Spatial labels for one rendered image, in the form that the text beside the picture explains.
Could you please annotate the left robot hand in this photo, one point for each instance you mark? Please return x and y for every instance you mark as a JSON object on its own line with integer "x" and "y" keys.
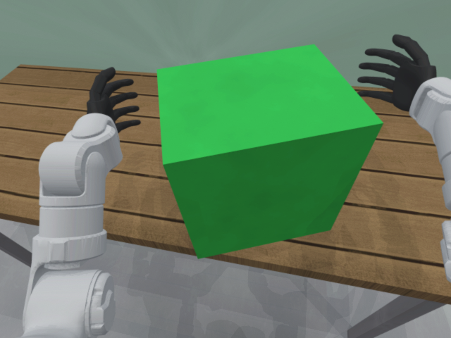
{"x": 101, "y": 102}

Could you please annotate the carton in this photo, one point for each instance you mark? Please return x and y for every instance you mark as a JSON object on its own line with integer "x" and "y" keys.
{"x": 261, "y": 148}

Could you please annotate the right robot hand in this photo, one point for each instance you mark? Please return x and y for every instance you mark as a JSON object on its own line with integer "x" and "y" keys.
{"x": 408, "y": 78}

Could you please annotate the table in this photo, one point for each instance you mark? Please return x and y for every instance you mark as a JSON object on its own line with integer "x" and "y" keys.
{"x": 386, "y": 236}

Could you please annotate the left robot upper arm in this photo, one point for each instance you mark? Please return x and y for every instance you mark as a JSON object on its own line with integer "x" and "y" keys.
{"x": 71, "y": 304}

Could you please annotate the robot left forearm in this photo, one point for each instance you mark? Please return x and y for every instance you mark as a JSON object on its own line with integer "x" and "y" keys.
{"x": 71, "y": 193}

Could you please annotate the robot right forearm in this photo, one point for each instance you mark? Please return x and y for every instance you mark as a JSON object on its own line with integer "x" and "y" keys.
{"x": 431, "y": 108}

